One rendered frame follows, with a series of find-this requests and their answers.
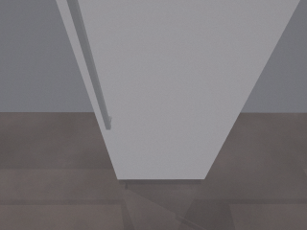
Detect handle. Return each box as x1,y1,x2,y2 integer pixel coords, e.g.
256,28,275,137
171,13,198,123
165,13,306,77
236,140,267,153
66,0,112,130

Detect fridge door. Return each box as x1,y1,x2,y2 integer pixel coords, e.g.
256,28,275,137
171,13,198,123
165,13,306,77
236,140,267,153
56,0,300,180

